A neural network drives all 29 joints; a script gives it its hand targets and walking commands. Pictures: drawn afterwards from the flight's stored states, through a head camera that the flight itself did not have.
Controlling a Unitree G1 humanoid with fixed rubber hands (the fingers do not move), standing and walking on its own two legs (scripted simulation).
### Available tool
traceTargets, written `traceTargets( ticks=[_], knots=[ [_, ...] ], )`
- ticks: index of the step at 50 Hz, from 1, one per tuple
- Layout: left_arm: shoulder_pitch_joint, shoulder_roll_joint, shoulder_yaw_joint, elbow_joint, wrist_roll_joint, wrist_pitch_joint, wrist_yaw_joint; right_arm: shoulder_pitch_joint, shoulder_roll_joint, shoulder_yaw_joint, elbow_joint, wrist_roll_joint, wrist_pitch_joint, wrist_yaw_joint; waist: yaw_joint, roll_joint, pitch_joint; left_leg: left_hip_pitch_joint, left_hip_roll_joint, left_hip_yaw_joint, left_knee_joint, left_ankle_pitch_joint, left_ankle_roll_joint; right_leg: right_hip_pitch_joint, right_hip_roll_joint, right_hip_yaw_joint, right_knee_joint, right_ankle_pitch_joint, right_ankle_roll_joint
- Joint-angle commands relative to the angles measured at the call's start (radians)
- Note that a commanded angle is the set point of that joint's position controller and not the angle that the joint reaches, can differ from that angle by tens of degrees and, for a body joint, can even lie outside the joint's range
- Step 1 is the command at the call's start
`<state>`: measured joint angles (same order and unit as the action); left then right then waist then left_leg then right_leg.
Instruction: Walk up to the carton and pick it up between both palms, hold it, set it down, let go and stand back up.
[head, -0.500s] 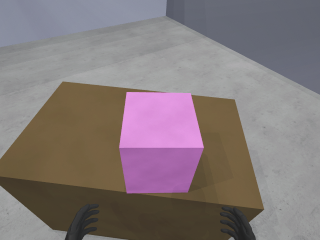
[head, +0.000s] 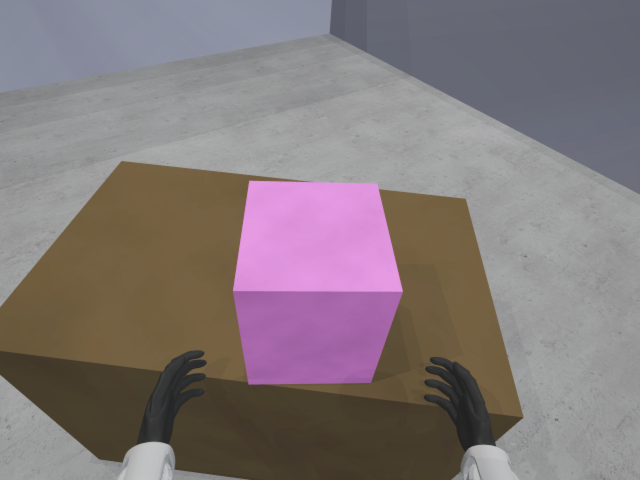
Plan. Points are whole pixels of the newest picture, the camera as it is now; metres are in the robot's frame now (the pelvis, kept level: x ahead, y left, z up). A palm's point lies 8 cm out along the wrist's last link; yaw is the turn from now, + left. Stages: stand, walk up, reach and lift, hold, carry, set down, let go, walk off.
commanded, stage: reach and lift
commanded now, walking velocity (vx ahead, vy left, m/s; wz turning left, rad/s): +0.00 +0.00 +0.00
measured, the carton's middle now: (312, 285) +0.41 +0.01 -0.01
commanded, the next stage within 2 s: none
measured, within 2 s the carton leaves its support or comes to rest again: neither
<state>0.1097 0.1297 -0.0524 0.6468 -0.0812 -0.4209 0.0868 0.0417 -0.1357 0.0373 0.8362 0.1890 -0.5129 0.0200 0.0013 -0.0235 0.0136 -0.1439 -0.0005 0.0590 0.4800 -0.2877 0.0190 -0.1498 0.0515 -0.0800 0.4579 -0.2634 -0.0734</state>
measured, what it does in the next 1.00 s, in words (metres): stands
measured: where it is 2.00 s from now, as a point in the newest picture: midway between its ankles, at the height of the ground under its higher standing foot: outside the picture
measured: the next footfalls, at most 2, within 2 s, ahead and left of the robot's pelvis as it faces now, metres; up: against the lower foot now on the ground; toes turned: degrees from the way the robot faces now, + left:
none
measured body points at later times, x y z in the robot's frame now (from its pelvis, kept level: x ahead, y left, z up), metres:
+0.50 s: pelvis +0.00 -0.01 +0.01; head -0.01 +0.01 +0.46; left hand +0.29 +0.18 +0.02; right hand +0.28 -0.21 +0.03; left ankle -0.01 +0.10 -0.74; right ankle -0.01 -0.07 -0.74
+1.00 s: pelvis +0.00 +0.00 +0.01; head +0.01 +0.01 +0.46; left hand +0.35 +0.18 +0.09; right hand +0.35 -0.20 +0.08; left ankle -0.01 +0.10 -0.74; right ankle +0.00 -0.07 -0.74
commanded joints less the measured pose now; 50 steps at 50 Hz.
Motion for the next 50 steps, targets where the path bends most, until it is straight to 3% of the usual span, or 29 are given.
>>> traceTargets(
  ticks=[1, 11, 20, 29, 39, 50],
  knots=[
    [-0.192, 0.063, 0.026, -0.135, -0.007, -0.011, 0.006, -0.2, -0.089, -0.022, -0.132, 0.007, -0.007, -0.012, -0.01, 0.011, -0.115, -0.032, 0.026, -0.082, -0.067, 0.183, -0.035, 0.039, -0.071, 0.124, -0.071, 0.193, 0.035],
    [-0.277, 0.076, 0.052, -0.24, -0.003, 0.16, 0.001, -0.292, -0.111, -0.002, -0.246, 0.037, 0.126, -0.05, -0.01, 0.003, -0.174, 0.0, 0.026, -0.075, -0.116, 0.225, -0.019, 0.097, -0.091, 0.136, -0.111, 0.3, 0.048],
    [-0.359, 0.059, 0.075, -0.395, 0.005, 0.366, 0.003, -0.337, -0.128, -0.03, -0.403, 0.042, 0.301, -0.051, -0.008, 0.002, -0.166, 0.037, 0.031, -0.064, -0.187, 0.194, -0.003, 0.112, -0.089, 0.136, -0.176, 0.268, 0.057],
    [-0.436, 0.044, 0.108, -0.524, 0.014, 0.531, 0.007, -0.416, -0.159, -0.054, -0.525, 0.048, 0.409, -0.053, 0.009, 0.004, -0.207, 0.059, 0.025, -0.051, -0.2, 0.227, -0.006, 0.122, -0.076, 0.139, -0.184, 0.302, 0.067],
    [-0.535, 0.029, 0.12, -0.621, 0.006, 0.686, 0.007, -0.543, -0.208, -0.048, -0.571, 0.09, 0.509, -0.076, 0.014, 0.006, -0.279, 0.112, 0.024, -0.057, -0.161, 0.341, -0.022, 0.097, -0.045, 0.13, -0.17, 0.403, 0.065],
    [-0.714, 0.061, 0.16, -0.682, 0.012, 0.843, -0.001, -0.741, -0.27, -0.069, -0.551, 0.12, 0.627, -0.094, -0.008, 0.014, -0.357, 0.109, 0.021, -0.058, -0.145, 0.387, -0.031, 0.092, -0.024, 0.114, -0.16, 0.462, 0.068]
  ],
)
